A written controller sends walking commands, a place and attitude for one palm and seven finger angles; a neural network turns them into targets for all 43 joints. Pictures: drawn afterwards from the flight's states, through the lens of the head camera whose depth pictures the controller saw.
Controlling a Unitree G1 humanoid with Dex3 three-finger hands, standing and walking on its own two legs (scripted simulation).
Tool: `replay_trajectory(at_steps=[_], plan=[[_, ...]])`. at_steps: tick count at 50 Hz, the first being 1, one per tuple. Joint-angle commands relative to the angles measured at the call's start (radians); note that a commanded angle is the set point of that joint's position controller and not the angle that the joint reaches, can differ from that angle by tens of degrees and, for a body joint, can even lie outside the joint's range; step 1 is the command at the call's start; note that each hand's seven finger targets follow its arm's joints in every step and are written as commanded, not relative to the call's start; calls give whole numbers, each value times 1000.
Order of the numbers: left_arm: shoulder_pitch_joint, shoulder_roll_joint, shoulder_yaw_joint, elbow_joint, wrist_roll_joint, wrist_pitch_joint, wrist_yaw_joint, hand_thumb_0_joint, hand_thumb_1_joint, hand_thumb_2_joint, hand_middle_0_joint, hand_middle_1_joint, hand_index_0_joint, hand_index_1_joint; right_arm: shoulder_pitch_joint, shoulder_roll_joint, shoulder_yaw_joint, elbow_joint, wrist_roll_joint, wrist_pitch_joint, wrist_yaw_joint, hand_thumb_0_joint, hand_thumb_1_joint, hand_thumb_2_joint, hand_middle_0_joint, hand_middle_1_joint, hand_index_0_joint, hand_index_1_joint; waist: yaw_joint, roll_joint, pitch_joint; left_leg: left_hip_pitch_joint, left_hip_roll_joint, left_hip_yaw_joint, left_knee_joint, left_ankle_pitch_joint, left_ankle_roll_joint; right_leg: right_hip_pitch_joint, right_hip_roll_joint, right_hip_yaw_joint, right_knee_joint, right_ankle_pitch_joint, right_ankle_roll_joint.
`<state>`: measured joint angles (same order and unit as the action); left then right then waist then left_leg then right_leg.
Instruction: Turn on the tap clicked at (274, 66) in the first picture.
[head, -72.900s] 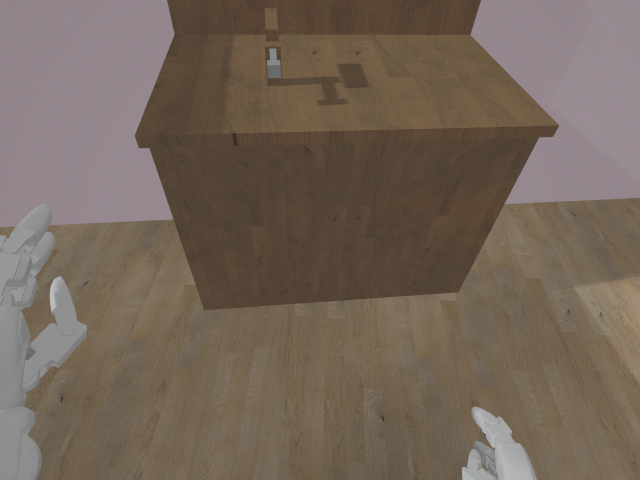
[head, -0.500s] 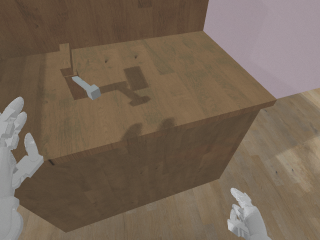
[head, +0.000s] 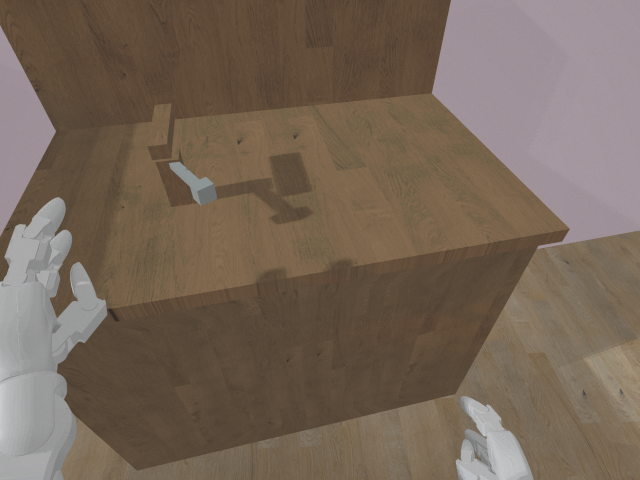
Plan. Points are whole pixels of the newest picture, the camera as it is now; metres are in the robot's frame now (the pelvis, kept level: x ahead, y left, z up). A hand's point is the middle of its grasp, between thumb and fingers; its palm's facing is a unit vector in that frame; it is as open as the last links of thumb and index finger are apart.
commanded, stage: turn the palm inward beside the body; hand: left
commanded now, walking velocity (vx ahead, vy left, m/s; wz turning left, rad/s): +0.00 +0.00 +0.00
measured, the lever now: (203, 191) +0.47 +0.25 +0.12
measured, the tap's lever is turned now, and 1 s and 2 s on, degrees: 29 29 29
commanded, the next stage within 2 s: reach beside the lever's end, fingers flat in 1.80 s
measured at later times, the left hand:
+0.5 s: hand (102, 314) +0.21 +0.24 +0.17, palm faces +0.52 -0.82 -0.22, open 7.4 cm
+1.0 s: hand (78, 333) +0.18 +0.25 +0.17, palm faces +0.51 -0.85 -0.14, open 7.4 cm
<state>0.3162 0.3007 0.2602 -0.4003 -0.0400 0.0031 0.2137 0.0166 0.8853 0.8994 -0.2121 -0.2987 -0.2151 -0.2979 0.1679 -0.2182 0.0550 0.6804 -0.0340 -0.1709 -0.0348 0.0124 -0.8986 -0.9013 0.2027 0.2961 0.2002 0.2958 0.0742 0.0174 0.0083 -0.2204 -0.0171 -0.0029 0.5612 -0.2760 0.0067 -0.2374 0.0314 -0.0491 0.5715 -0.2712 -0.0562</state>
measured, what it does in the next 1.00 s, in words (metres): stands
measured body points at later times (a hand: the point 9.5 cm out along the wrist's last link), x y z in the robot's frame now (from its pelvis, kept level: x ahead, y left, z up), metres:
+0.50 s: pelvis +0.02 -0.02 +0.00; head +0.00 -0.05 +0.44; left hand +0.17 +0.28 +0.18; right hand +0.23 -0.24 -0.08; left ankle +0.02 +0.12 -0.73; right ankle +0.03 -0.08 -0.73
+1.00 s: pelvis +0.00 +0.01 +0.00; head -0.03 -0.02 +0.45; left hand +0.15 +0.29 +0.18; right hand +0.22 -0.18 -0.07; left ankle +0.02 +0.12 -0.73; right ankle +0.03 -0.08 -0.73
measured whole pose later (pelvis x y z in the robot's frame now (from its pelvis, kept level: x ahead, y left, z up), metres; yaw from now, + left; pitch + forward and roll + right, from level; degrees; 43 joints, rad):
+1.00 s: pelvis +0.00 +0.01 +0.00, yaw +2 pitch -5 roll +0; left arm 0.39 0.24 0.26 -0.53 -0.20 0.19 0.15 0.02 0.89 0.90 -0.20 -0.30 -0.21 -0.30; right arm 0.16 -0.21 0.08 0.71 0.00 -0.26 -0.09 0.01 -0.90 -0.90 0.20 0.30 0.20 0.30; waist 0.11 0.05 -0.02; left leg -0.21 -0.03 -0.04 0.58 -0.28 0.01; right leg -0.21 0.01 -0.08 0.57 -0.29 -0.05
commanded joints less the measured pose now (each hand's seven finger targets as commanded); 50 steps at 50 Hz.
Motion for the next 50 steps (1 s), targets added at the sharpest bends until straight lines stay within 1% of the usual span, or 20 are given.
replay_trajectory(at_steps=[1,4,5,6,7,9,10,13,15,16,18,20,24,27,33,35,37,45,46,50], plan=[[-217,178,82,-203,-2,-58,-4,0,900,900,-200,-300,-200,-300,-149,-111,-33,-143,6,-73,-25,0,-900,-900,200,300,200,300,-16,86,-87,-25,-7,-8,-82,37,26,8,-26,52,-141,-7,31],[-207,191,87,-174,-46,-10,-75,0,900,900,-200,-300,-200,-300,-158,-120,-38,-132,15,-80,-51,0,-900,-900,200,300,200,300,-11,13,-67,-35,-8,-14,-65,36,33,32,-51,96,-182,-7,53],[-231,203,99,-174,-55,-3,-86,0,900,900,-200,-300,-200,-300,-165,-119,-35,-132,24,-86,-54,0,-900,-900,200,300,200,300,-15,7,-64,-26,-8,-14,-55,37,33,25,-54,102,-188,-10,56],[-209,186,99,-166,-70,5,-98,0,900,900,-200,-300,-200,-300,-161,-116,-38,-126,23,-89,-60,0,-900,-900,200,300,200,300,-5,0,-75,-36,-7,-18,-57,38,31,44,-65,109,-187,3,61],[-195,207,129,-157,-82,9,-101,0,900,900,-200,-300,-200,-300,-162,-117,-42,-123,24,-92,-64,0,-900,-900,200,300,200,300,1,-35,-74,-53,-4,-25,-45,37,26,58,-82,134,-193,26,75],[-191,215,151,-163,-95,11,-101,0,900,900,-200,-300,-200,-300,-175,-112,-47,-116,26,-91,-64,0,-900,-900,200,300,200,300,9,-46,-93,-76,-1,-29,-22,21,17,77,-114,175,-203,23,94],[-204,238,179,-183,-99,4,-88,0,900,900,-200,-300,-200,-300,-182,-113,-45,-120,34,-97,-60,0,-900,-900,200,300,200,300,12,-32,-103,-77,1,-32,-9,35,11,82,-119,187,-189,57,94],[-121,219,196,-174,-112,0,-78,0,900,900,-200,-300,-200,-300,-161,-110,-52,-117,29,-94,-54,0,-900,-900,200,300,200,300,23,-69,-152,-102,0,-34,3,98,11,129,-129,181,-133,248,109],[-129,245,218,-204,-114,-3,-74,0,900,900,-200,-300,-200,-300,-161,-114,-51,-123,38,-97,-48,0,-900,-900,200,300,200,300,24,-21,-164,-94,-4,-28,13,112,11,120,-122,172,-112,293,108],[-115,216,197,-204,-119,-1,-75,0,900,900,-200,-300,-200,-300,-160,-107,-50,-125,36,-98,-48,0,-900,-900,200,300,200,300,25,-9,-166,-99,-3,-28,9,120,10,122,-122,162,-103,306,104],[-82,209,198,-203,-124,-6,-83,0,900,900,-200,-300,-200,-300,-139,-114,-54,-125,37,-105,-50,0,-900,-900,200,300,200,300,23,-41,-160,-89,-8,-24,7,148,18,112,-104,132,-89,348,102],[-97,215,194,-249,-130,-10,-89,0,900,900,-200,-300,-200,-300,-142,-118,-50,-138,44,-115,-50,0,-900,-900,200,300,200,300,23,14,-170,-63,-12,-18,12,171,20,97,-94,118,-76,372,93],[-58,191,186,-230,-149,-3,-100,0,900,900,-200,-300,-200,-300,-131,-119,-53,-135,42,-128,-58,0,-900,-900,200,300,200,300,25,-39,-139,-78,-13,-23,-1,149,23,83,-89,106,-87,324,91],[-75,172,163,-266,-151,1,-91,0,900,900,-200,-300,-200,-300,-141,-116,-49,-142,46,-141,-59,0,-900,-900,200,300,200,300,29,24,-133,-58,-15,-21,-16,141,23,56,-71,70,-83,242,68],[-81,143,127,-270,-152,21,-72,0,900,900,-200,-300,-200,-300,-150,-116,-43,-141,47,-158,-66,0,-900,-900,200,300,200,300,29,5,-90,-54,-13,-34,-51,63,25,7,-44,33,-107,46,48],[-94,157,131,-304,-149,34,-62,0,900,900,-200,-300,-200,-300,-169,-116,-37,-148,51,-162,-66,0,-900,-900,200,300,200,300,31,35,-96,-40,-12,-35,-57,49,23,1,-40,31,-113,16,44],[-86,124,103,-294,-145,54,-58,0,900,900,-200,-300,-200,-300,-168,-107,-32,-146,49,-160,-68,0,-900,-900,200,300,200,300,33,47,-84,-45,-10,-42,-76,22,19,3,-37,20,-115,-17,39],[-62,118,104,-345,-146,108,-44,0,900,900,-200,-300,-200,-300,-189,-106,-21,-150,47,-152,-68,0,-900,-900,200,300,200,300,38,37,-94,-16,-3,-54,-104,47,9,30,-23,-4,-110,21,33],[-57,93,84,-353,-146,113,-47,0,900,900,-200,-300,-200,-300,-185,-99,-21,-150,45,-150,-68,0,-900,-900,200,300,200,300,37,32,-108,-11,-2,-57,-111,65,5,40,-24,-11,-102,37,31],[-57,99,92,-355,-156,136,-49,0,900,900,-200,-300,-200,-300,-199,-104,-17,-149,49,-143,-68,0,-900,-900,200,300,200,300,37,45,-68,-12,-2,-60,-118,41,2,27,-22,-10,-118,20,31]])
